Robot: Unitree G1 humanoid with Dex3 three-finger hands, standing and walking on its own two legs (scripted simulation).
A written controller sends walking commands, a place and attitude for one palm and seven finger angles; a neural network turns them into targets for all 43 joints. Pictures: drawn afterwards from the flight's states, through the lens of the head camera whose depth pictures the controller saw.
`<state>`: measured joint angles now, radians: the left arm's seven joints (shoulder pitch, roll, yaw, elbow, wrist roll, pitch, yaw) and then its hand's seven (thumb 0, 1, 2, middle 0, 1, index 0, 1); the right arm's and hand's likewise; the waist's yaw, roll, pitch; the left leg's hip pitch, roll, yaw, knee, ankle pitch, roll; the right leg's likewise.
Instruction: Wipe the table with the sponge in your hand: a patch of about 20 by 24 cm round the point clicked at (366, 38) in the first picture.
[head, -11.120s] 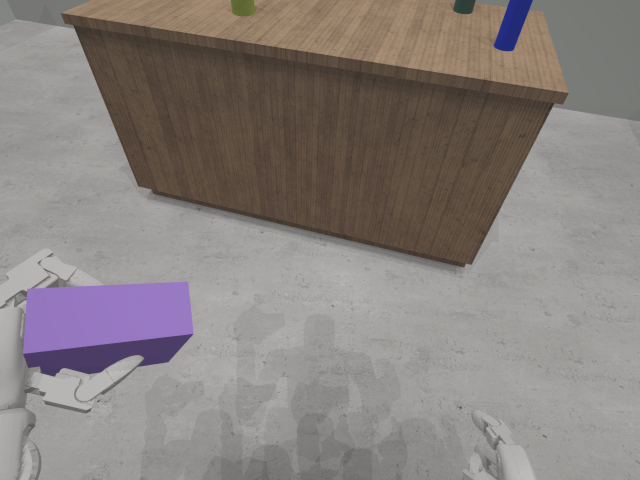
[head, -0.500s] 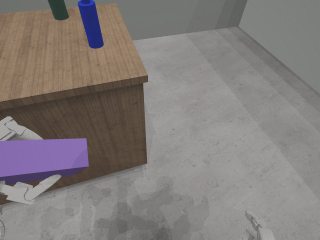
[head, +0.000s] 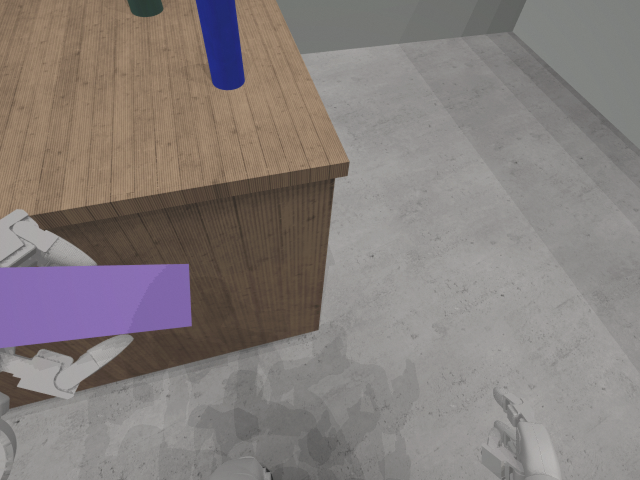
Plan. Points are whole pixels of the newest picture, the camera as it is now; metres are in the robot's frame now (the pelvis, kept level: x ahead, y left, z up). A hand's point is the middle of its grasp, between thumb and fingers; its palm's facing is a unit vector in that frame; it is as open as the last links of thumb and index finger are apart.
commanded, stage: take the last steps up to it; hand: left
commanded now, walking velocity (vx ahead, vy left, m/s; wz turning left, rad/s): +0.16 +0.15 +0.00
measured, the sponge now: (122, 304) +0.24 +0.20 +0.15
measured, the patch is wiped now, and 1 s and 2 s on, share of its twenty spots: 0.00 0.00 0.00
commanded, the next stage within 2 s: come to a stop and stand still in 0.04 s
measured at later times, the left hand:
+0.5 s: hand (63, 257) +0.27 +0.26 +0.17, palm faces +0.35 -0.84 -0.41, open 9.5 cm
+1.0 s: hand (35, 292) +0.24 +0.26 +0.17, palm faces +0.35 -0.85 -0.39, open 9.5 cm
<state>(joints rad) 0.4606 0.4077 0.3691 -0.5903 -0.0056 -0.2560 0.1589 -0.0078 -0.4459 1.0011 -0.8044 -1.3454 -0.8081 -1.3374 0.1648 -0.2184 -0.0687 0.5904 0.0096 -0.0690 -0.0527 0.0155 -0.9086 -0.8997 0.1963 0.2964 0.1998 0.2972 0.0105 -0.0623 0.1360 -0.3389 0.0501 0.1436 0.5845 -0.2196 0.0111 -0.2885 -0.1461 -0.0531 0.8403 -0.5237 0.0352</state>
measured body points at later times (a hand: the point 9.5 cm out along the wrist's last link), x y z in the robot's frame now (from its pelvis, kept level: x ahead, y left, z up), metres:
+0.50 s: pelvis +0.04 +0.02 +0.01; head +0.07 +0.03 +0.46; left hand +0.25 +0.30 +0.19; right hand +0.20 -0.22 -0.08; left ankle +0.05 +0.15 -0.72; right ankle +0.05 -0.06 -0.72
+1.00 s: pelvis +0.02 +0.03 +0.01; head +0.02 +0.03 +0.46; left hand +0.21 +0.30 +0.19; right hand +0.15 -0.21 -0.08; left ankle +0.05 +0.15 -0.72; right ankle +0.05 -0.06 -0.72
